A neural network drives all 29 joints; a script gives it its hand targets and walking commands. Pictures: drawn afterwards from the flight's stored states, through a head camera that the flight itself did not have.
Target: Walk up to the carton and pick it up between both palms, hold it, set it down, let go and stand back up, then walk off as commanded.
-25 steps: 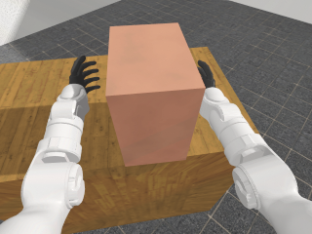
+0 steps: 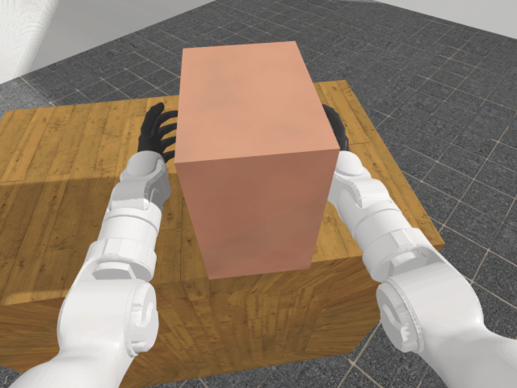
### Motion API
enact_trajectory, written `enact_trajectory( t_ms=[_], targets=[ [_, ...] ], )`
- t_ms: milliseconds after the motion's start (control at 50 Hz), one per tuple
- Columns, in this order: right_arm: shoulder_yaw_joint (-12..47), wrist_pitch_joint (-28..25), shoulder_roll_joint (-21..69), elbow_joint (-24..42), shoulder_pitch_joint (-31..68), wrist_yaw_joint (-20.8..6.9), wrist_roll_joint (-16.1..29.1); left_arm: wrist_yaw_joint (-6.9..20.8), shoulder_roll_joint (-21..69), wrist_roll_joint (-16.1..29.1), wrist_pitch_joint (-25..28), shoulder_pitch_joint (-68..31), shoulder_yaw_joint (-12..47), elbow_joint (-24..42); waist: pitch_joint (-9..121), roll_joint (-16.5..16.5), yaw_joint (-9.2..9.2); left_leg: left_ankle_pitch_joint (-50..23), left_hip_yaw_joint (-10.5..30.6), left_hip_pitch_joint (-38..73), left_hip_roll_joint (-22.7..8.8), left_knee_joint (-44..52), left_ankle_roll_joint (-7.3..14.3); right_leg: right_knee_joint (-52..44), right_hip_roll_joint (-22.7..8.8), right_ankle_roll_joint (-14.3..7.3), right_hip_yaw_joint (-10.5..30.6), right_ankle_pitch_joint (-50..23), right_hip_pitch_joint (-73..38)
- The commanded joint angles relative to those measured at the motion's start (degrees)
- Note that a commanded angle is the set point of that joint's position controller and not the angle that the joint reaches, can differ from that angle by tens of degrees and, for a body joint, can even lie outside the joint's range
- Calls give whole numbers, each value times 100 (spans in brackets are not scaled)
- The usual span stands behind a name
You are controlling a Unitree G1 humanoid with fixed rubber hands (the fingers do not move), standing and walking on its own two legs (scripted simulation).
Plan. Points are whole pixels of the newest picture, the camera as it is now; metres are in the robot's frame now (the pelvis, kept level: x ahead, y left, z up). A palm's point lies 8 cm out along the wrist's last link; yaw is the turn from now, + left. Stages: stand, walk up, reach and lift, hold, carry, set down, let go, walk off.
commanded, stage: reach and lift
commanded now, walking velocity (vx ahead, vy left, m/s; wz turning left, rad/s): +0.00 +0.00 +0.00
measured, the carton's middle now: (250, 165) +0.43 +0.03 +0.12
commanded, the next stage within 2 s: none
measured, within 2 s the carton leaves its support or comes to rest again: leaves its support in 1.70 s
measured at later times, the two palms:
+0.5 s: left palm (157, 152) +0.44 +0.17 +0.15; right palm (328, 158) +0.43 -0.09 +0.13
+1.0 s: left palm (156, 155) +0.43 +0.17 +0.15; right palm (328, 164) +0.42 -0.09 +0.13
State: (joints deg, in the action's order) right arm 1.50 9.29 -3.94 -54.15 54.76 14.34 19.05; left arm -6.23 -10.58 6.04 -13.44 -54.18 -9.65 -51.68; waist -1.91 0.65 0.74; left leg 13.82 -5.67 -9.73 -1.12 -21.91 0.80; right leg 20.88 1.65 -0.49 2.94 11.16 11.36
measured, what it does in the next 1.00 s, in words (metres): stands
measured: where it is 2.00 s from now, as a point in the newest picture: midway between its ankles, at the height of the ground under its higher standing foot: outside the picture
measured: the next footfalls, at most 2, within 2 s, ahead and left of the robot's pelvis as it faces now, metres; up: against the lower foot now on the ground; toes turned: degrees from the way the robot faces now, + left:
none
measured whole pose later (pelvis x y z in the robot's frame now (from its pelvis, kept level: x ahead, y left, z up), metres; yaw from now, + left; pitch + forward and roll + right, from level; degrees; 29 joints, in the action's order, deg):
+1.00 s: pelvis +0.00 +0.00 +0.00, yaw +0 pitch +1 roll +0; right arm -21.7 3.4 6.9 -51.4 51.4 10.1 -9.9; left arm -1.0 -2.2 -16.7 -9.8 -56.3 -27.7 -51.9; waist -1.5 1.8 1.4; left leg 13.6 -5.7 -9.7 -1.1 -21.9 0.8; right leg 20.9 1.6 -0.4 2.9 10.8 11.4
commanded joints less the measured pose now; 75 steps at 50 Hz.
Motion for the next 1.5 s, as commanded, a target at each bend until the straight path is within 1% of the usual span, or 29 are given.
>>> enact_trajectory(
  t_ms=[0,80,100,120,180,200,220,240,260,280,300,320,400,420,440,500,600,720,740,820,960,1020,1040,1060,1080,1140,1200,1280,1480],
  targets=[
    [-565,-132,-271,704,3032,21,-762,-39,-108,-544,155,-2948,-398,529,3292,-199,76,-2725,264,42,38,-417,-386,-54,140,75,-315,-2273,-453],
    [-564,-241,54,888,2910,135,-945,-136,275,-591,161,-2910,-245,1037,3520,-232,35,-2980,265,257,-8,-375,-425,-123,192,69,-397,-2437,-664],
    [-632,-84,41,177,2779,146,-924,-40,166,-744,76,-2717,-426,-50,2577,-134,7,-2486,214,-140,52,-328,-353,-143,133,72,-370,-2139,-508],
    [-509,-231,163,1058,3052,174,-913,-40,414,-557,124,-2806,-292,768,3326,-103,117,-2769,167,-25,74,-319,-334,-44,126,110,-359,-2695,-830],
    [-687,-249,228,892,3066,130,-943,-56,579,-661,191,-2835,-364,909,3404,-243,23,-3090,259,327,19,-391,-396,-96,173,93,-397,-2563,-585],
    [-795,-185,203,635,2860,146,-1109,-18,506,-775,189,-2795,-504,457,2846,-91,-30,-2922,262,157,38,-362,-390,-89,166,119,-430,-2340,-536],
    [-668,-285,430,1241,3259,118,-1064,-40,656,-707,242,-3118,-382,1140,3567,-195,50,-3079,229,311,25,-420,-385,-39,187,102,-408,-2539,-645],
    [-813,-218,437,726,3039,124,-1178,-19,647,-792,226,-2855,-484,475,2967,-119,-11,-2900,232,172,63,-338,-346,-119,167,104,-403,-2449,-620],
    [-781,-252,507,979,3140,126,-1188,-20,850,-774,252,-2915,-404,962,3296,-214,77,-3057,197,233,45,-342,-386,-34,178,103,-426,-2584,-676],
    [-951,-157,575,464,2973,76,-1280,73,758,-1001,211,-2827,-682,355,2603,-172,7,-2676,188,59,70,-230,-320,-151,99,98,-375,-2254,-647],
    [-683,-325,959,1196,3217,43,-1287,96,955,-915,317,-3058,-505,973,3402,-40,97,-2932,156,179,108,-278,-331,-35,88,161,-381,-2835,-1041],
    [-837,-238,860,835,3134,40,-1358,108,907,-1115,300,-2903,-708,602,2894,-119,81,-2790,155,24,120,-198,-307,-40,83,148,-357,-2811,-1018],
    [-1059,-307,2662,836,3431,-477,-2154,613,2545,-1682,403,-3179,-820,346,2873,1,39,-2831,129,161,121,-91,-280,-41,28,173,-411,-2720,-1287],
    [-1218,-299,3451,758,3582,-692,-2556,867,3255,-1842,415,-3451,-762,149,2751,-37,-149,-2614,125,119,153,-21,-242,-91,-51,190,-427,-2615,-1354],
    [-1195,-366,3754,806,3526,-867,-2736,991,3506,-2034,412,-3171,-921,90,2840,23,105,-2798,67,137,141,-8,-245,-30,-17,168,-391,-2811,-1624],
    [-1253,-596,3968,1006,3295,-1202,-3206,1179,3758,-2414,393,-2784,-1005,228,3330,-142,191,-3128,-24,202,204,-46,-292,168,-48,180,-436,-3479,-2286],
    [-1347,-799,3927,935,3098,-1373,-3488,1203,3881,-2528,329,-2605,-929,138,3332,-242,129,-3324,-22,418,185,-75,-305,143,-9,165,-593,-3324,-2262],
    [-1167,-833,3914,911,3004,-1380,-3345,1200,3890,-2534,204,-2530,-872,-53,3156,-239,172,-3023,-95,210,192,-14,-293,87,-28,158,-577,-3411,-2445],
    [-1236,-798,3908,821,2964,-1366,-3375,1192,3927,-2445,216,-2528,-801,58,3114,-101,56,-2941,-71,263,199,48,-285,85,-2,162,-592,-3363,-2407],
    [-1043,-861,4096,1123,3277,-1317,-3252,1218,4005,-2430,230,-2686,-814,125,3301,-22,179,-2624,-102,8,290,143,-181,135,-53,230,-563,-3820,-2646],
    [-1229,-883,4055,850,3264,-1339,-3254,1174,4090,-2477,238,-2847,-756,43,3200,-203,135,-2509,-59,-25,242,144,-223,66,-15,135,-630,-3192,-2384],
    [-1247,-880,4029,769,3115,-1314,-3266,1162,4105,-2454,249,-2729,-737,-106,3065,-244,-16,-2622,-27,81,211,108,-248,53,-25,153,-654,-3190,-2265],
    [-1110,-934,4132,992,3363,-1322,-3255,1165,4086,-2514,266,-2793,-862,-92,3164,-76,213,-2443,-89,-53,246,153,-210,89,-32,202,-611,-3278,-2386],
    [-1095,-973,4230,1122,3375,-1303,-3192,1156,4205,-2403,307,-2834,-642,94,3344,-160,48,-2560,-39,-57,250,101,-227,141,-47,183,-599,-3588,-2491],
    [-1226,-913,4113,782,3174,-1309,-3312,1180,4107,-2638,277,-2643,-950,-212,3030,-201,127,-2336,-62,-183,254,187,-202,58,-64,139,-584,-3246,-2530],
    [-1087,-976,4254,993,3147,-1324,-3282,1161,4294,-2432,360,-2739,-660,67,3205,-44,41,-2691,-41,48,234,119,-233,131,8,203,-627,-3450,-2375],
    [-1172,-1048,4241,1044,3340,-1295,-3285,1142,4369,-2391,387,-2814,-554,38,3360,-234,-37,-2799,14,95,224,60,-265,120,24,164,-642,-3440,-2224],
    [-1046,-1031,4235,900,3260,-1295,-3186,1118,4264,-2466,427,-2571,-698,-138,3217,-121,85,-2789,-34,77,235,57,-257,94,20,167,-606,-3483,-2268],
    [-1109,-1109,4289,853,3358,-1302,-3173,1082,4349,-2354,545,-2826,-610,32,3417,-128,28,-2754,14,25,210,119,-245,121,34,186,-655,-3495,-2318]
  ],
)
